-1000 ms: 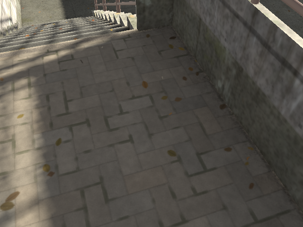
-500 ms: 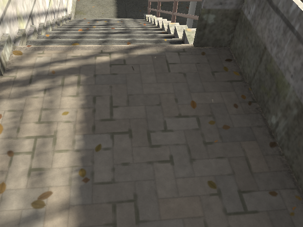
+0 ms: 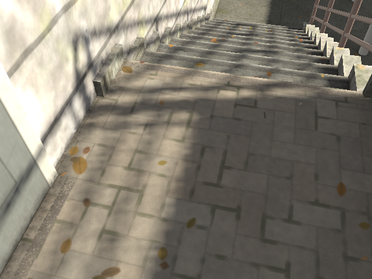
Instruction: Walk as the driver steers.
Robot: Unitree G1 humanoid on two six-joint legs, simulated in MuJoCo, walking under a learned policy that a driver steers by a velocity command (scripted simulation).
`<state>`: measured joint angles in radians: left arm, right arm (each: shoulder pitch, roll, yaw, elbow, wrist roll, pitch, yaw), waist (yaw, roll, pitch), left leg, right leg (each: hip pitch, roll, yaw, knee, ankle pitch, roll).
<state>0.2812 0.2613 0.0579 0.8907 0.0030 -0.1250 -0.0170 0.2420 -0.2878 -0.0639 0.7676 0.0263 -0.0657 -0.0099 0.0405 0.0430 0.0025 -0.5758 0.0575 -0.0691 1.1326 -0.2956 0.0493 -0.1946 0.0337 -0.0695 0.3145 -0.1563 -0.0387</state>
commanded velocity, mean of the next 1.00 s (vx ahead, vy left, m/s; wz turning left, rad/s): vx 0.50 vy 0.00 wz -0.29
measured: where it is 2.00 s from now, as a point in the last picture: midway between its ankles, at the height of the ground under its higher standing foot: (269, 165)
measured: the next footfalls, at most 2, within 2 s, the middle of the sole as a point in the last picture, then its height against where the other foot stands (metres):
left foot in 0.28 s outside the picture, level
right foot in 0.84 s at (237, 257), level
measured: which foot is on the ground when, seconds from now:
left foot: up 0.00-0.26, down 0.28-0.84, up 0.86-1.00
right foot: down 0.00-0.28, up 0.30-0.82, down 0.84-1.00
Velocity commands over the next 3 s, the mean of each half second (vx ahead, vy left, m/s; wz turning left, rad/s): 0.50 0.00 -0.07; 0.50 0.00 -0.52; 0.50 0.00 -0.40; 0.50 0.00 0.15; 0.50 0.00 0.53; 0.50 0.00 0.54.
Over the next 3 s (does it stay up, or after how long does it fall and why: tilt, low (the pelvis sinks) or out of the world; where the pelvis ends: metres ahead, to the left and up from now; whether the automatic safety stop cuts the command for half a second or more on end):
stays up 1.54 -0.39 -0.06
